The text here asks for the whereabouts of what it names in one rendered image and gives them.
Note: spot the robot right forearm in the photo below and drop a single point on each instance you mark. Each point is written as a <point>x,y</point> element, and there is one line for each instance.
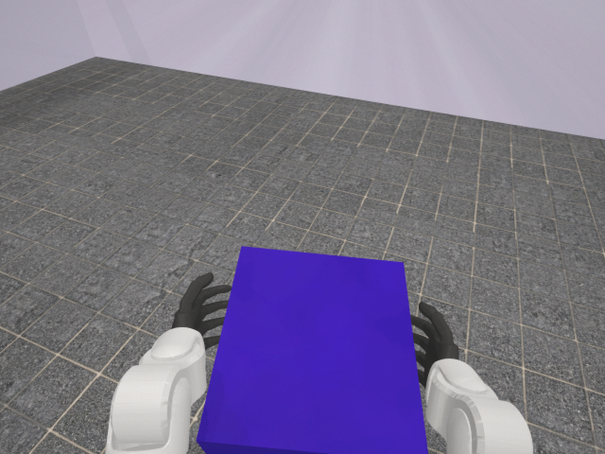
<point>468,415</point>

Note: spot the robot right hand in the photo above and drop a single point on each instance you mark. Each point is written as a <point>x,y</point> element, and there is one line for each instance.
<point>440,344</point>

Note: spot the carton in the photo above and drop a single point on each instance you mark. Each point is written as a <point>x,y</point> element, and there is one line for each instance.
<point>316,356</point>

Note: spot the robot left hand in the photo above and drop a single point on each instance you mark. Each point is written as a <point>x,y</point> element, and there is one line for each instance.
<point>192,311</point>

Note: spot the robot left forearm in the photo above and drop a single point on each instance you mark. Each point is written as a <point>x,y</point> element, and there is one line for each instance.
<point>151,405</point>

